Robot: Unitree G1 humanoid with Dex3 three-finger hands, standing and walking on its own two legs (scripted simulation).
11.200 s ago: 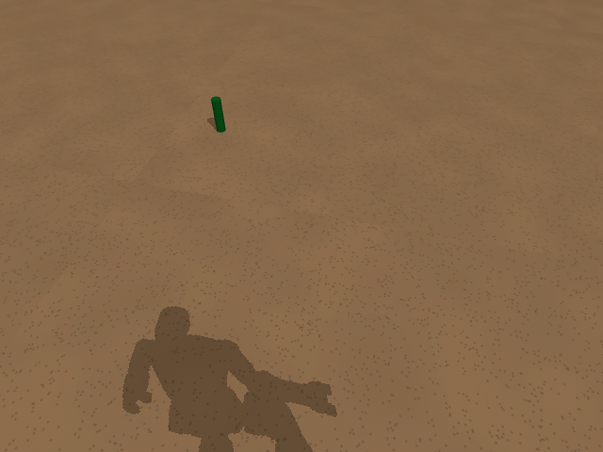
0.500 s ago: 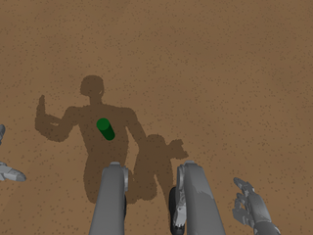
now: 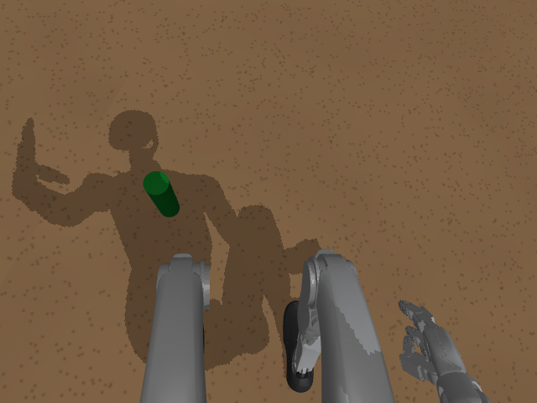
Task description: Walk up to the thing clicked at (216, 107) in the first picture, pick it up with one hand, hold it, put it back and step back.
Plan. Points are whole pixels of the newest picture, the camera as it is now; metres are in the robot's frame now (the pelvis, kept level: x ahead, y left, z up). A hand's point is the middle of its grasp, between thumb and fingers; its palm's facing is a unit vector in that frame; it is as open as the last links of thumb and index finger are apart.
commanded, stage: go down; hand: left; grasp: from the side
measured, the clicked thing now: (163, 196) +0.47 +0.21 -0.35
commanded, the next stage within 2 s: approach in 0.74 s
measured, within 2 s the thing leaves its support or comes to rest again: neither
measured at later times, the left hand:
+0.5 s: hand out of the picture +0.38 +0.39 -0.04, palm faces +0.13 -0.98 -0.12, open 17.4 cm
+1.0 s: hand out of the picture +0.39 +0.40 -0.06, palm faces +0.15 -0.99 -0.08, open 17.4 cm
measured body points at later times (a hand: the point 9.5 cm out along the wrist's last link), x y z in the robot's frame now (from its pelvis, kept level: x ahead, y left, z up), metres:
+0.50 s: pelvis -0.01 +0.00 -0.04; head +0.20 +0.06 +0.36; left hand +0.37 +0.45 -0.03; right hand +0.14 -0.28 -0.14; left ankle +0.07 +0.13 -0.42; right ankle +0.10 -0.13 -0.42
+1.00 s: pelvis -0.01 +0.00 -0.07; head +0.20 +0.07 +0.33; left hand +0.38 +0.45 -0.05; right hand +0.13 -0.28 -0.16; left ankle +0.07 +0.13 -0.42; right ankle +0.10 -0.14 -0.42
